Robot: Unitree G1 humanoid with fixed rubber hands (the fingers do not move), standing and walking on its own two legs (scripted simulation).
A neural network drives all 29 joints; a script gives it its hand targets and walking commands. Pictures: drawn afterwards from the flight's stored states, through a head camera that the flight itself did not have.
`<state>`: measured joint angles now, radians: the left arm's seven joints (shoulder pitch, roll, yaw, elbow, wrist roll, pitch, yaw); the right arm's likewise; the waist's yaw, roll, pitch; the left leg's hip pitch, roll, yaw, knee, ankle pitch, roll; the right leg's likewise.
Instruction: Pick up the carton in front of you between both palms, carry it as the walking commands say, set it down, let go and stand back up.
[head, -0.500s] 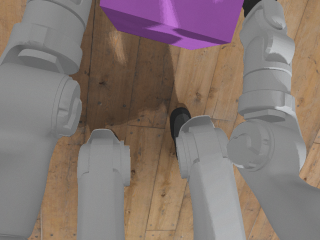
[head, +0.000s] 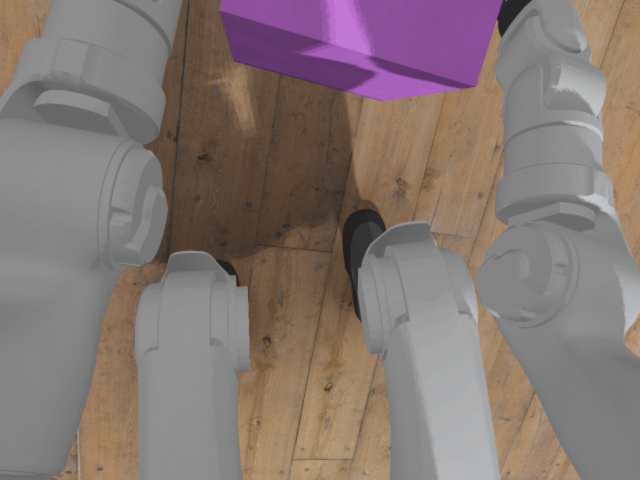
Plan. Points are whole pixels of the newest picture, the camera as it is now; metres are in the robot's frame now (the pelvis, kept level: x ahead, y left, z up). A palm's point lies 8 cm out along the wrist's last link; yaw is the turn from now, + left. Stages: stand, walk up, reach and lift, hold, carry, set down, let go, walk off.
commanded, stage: set down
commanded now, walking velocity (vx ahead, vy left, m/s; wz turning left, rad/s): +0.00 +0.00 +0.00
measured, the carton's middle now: out of the picture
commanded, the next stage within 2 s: let go in 1.82 s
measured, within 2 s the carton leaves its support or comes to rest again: neither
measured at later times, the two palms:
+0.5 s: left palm out of the picture +0.60 +0.06 -0.20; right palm (526, 6) +0.51 -0.24 -0.18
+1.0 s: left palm out of the picture +0.64 +0.09 -0.12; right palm out of the picture +0.52 -0.26 -0.13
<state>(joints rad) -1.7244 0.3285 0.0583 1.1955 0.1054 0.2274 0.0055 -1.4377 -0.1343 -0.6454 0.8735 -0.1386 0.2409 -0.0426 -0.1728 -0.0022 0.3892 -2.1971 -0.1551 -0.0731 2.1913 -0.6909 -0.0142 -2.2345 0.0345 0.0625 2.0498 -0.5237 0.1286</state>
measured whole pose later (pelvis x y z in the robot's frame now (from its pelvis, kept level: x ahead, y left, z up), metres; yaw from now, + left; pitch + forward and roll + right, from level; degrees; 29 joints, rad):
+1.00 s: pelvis -0.01 -0.01 +0.00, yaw -1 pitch +38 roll -4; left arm -1.81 0.60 -0.20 1.18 -0.16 0.24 -0.02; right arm -1.48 -0.18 -0.38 0.87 0.16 0.19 -0.20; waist -0.20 0.00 0.42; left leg -2.16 -0.04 -0.06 2.18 -0.67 0.00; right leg -2.21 0.00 -0.01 2.03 -0.48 0.05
